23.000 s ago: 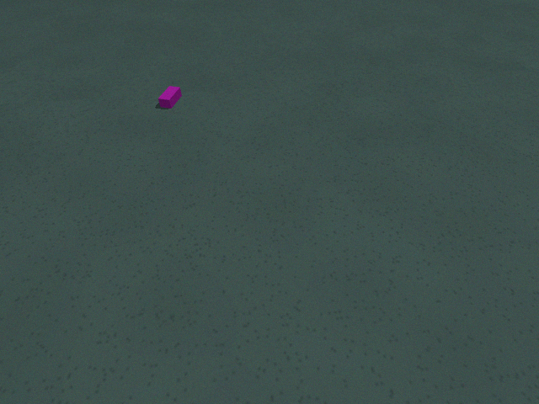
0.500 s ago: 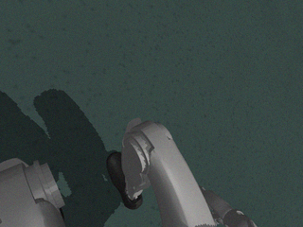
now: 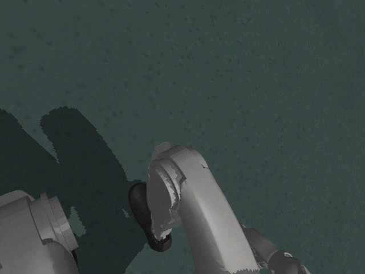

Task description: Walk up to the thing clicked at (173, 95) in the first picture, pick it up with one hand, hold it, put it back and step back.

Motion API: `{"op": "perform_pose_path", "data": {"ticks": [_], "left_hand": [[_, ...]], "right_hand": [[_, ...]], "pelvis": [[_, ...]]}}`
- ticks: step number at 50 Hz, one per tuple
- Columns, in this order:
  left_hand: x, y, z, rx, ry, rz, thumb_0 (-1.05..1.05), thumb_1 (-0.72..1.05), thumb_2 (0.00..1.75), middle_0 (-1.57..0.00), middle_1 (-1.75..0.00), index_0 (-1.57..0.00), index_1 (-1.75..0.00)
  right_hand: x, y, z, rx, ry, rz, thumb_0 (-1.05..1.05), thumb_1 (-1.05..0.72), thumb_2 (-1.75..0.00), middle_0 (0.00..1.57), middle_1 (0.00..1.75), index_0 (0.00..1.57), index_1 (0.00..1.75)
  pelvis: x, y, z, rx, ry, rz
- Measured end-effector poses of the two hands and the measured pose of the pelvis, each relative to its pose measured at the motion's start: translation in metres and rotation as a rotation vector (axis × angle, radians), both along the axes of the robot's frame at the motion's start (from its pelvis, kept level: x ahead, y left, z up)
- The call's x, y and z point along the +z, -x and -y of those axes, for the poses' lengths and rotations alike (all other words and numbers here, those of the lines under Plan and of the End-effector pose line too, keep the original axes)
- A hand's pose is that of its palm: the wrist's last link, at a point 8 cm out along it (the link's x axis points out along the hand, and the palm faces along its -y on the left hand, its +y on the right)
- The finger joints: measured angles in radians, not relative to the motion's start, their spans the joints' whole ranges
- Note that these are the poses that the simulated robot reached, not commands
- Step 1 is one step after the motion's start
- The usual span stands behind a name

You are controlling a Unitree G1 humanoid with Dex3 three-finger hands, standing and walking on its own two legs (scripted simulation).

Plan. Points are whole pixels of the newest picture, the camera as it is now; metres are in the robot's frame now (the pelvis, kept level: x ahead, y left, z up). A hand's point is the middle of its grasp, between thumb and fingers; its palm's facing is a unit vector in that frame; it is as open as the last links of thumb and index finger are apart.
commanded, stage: close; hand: left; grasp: from above
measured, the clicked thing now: out of the picture +0.45 +0.39 -0.28
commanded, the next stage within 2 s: settle in 1.22 s
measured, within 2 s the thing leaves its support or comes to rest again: leaves its support in 1.66 s
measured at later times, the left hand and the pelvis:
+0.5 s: hand out of the picture +0.44 +0.38 -0.25, palm faces -0.46 -0.14 -0.88, open 11.8 cm; pelvis +0.00 +0.00 +0.00, yaw +0 degrees
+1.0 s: hand out of the picture +0.44 +0.38 -0.24, palm faces -0.45 -0.14 -0.88, open 11.2 cm; pelvis +0.00 +0.00 +0.00, yaw +0 degrees
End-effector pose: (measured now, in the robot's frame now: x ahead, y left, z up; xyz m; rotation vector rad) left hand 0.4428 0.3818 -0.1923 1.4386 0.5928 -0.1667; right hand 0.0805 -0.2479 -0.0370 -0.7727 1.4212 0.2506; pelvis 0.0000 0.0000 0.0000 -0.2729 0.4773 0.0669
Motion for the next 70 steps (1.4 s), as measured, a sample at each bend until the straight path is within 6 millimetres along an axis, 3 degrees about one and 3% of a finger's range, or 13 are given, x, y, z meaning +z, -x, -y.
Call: {"op": "perform_pose_path", "data": {"ticks": [36, 70], "left_hand": [[0.0028, 0.0012, -0.0021, -0.008, -0.006, 0.001, 0.0, -0.1, 0.68, -0.36, -0.88, -0.4, -0.83], [0.0063, -0.0025, -0.0031, -0.001, -0.007, 0.005, 0.0, -0.13, 0.62, -0.48, -0.78, -0.52, -0.74]], "right_hand": [[0.0009, 0.0062, -0.0011, 0.005, 0.01, 0.002, 0.0, -0.9, -0.89, 0.2, 0.3, 0.2, 0.3], [0.0031, 0.0058, -0.0001, -0.001, 0.019, 0.003, 0.0, -0.9, -0.89, 0.2, 0.3, 0.2, 0.3]], "pelvis": [[-0.0009, 0.004, -0.001, -0.004, 0.006, 0.017], [0.0011, 0.0029, -0.0013, -0.002, 0.007, 0.007]]}}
